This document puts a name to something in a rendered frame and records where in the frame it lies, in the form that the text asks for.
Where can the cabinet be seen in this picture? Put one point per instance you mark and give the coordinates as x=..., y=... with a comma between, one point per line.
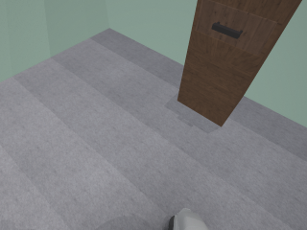
x=216, y=75

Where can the drawer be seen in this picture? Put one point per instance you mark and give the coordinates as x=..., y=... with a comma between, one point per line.
x=256, y=29

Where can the robot right thigh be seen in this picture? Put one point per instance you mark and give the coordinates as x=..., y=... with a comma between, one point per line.
x=188, y=221

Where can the handle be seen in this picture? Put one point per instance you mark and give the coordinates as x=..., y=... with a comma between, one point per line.
x=225, y=30

